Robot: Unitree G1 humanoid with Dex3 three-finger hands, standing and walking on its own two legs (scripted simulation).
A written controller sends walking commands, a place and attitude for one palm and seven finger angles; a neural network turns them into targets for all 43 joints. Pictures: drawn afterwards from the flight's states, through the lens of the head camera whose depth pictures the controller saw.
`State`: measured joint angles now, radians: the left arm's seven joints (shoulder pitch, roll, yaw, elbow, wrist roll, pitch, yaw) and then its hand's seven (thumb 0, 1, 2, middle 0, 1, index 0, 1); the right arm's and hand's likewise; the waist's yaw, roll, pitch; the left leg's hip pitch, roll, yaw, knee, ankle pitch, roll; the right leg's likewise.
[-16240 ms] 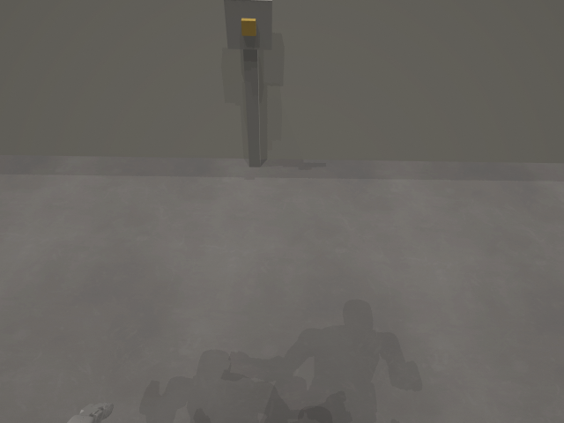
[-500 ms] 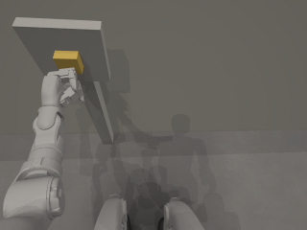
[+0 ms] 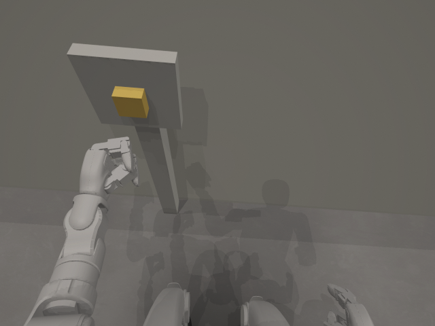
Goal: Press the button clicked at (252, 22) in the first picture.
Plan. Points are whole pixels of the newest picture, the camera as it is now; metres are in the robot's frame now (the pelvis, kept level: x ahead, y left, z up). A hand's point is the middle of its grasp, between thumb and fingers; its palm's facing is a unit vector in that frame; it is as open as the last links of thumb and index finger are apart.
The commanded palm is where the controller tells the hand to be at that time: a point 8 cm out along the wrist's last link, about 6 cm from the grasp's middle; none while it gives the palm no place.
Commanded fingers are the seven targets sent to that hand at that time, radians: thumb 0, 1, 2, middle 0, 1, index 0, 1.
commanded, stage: draw the hand back to the body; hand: left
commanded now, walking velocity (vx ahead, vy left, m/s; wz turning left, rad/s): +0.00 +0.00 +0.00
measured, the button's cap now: (131, 101) +0.51 +0.19 +0.07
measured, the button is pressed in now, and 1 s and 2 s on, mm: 0 0 0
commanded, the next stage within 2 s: step back with the hand held close in 1.48 s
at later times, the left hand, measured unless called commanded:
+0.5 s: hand (94, 193) +0.29 +0.19 +0.13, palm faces -0.02 -1.00 -0.03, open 3.1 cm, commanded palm +0.26 +0.25 +0.14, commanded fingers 0.00 0.90 0.90 -1.30 -1.50 -1.30 -1.50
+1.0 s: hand (1, 199) +0.24 +0.22 +0.22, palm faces +0.36 -0.87 -0.34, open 3.1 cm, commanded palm +0.19 +0.27 +0.24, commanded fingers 0.00 0.90 0.90 -1.30 -1.50 -1.30 -1.50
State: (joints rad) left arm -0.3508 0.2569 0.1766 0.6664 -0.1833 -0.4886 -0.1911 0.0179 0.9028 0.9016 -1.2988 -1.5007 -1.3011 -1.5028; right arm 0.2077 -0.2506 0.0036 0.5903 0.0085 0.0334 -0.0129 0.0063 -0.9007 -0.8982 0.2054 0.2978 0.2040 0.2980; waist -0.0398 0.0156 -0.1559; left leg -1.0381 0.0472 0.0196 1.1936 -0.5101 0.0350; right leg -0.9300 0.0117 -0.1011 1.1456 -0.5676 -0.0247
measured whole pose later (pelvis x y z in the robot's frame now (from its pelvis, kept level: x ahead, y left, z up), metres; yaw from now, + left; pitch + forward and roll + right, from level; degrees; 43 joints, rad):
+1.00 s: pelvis +0.04 -0.01 +0.09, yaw +1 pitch -1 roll +0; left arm 0.45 0.32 0.18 -0.36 -0.08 -0.03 0.13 0.02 0.90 0.90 -1.30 -1.50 -1.30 -1.50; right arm 0.20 -0.22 0.06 0.56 0.02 -0.05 -0.09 0.01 -0.90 -0.90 0.21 0.30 0.20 0.30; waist 0.05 0.06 -0.04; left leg -0.21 0.00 0.05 0.51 -0.29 0.02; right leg -0.12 0.00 -0.07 0.47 -0.33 -0.02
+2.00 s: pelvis +0.00 +0.00 +0.10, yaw +0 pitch +1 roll -1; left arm 0.65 0.42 0.35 -0.58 -0.07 -0.15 0.13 0.02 0.89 0.90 -1.30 -1.50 -1.30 -1.50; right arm 0.19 -0.24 -0.01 0.53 0.01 0.05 -0.09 0.01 -0.90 -0.90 0.20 0.30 0.20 0.30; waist 0.00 0.04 0.03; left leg -0.29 0.01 0.07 0.48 -0.20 0.04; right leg -0.22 0.00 -0.05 0.46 -0.25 -0.01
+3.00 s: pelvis -0.18 +0.01 +0.10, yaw -2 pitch +5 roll -3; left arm 0.62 0.43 0.37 -0.70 -0.05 -0.20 0.15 0.02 0.89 0.90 -1.30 -1.50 -1.31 -1.50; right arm 0.16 -0.13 0.02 0.61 -0.04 -0.11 -0.02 0.01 -0.90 -0.90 0.21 0.30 0.21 0.30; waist -0.01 -0.01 -0.01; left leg -0.47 0.10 0.07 0.42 -0.04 0.01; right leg -0.26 0.06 -0.02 0.68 -0.49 0.03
